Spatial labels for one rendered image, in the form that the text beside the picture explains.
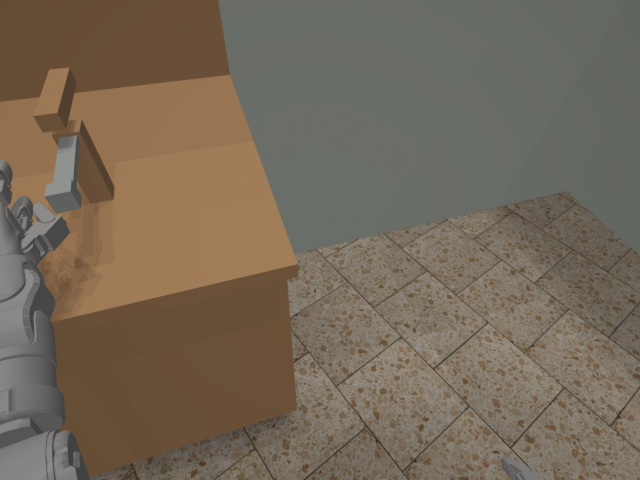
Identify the counter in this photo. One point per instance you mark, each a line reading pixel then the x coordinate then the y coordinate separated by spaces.
pixel 171 319

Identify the robot left hand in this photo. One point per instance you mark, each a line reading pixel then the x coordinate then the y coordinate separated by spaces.
pixel 17 234

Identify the left robot upper arm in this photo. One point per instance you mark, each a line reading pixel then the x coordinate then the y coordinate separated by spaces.
pixel 52 455

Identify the tap lever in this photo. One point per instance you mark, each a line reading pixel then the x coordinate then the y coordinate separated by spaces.
pixel 62 194

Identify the robot left forearm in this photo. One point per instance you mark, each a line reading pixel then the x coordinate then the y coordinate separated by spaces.
pixel 30 403

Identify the robot right hand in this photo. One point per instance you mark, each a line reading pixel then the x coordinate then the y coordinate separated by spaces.
pixel 517 471

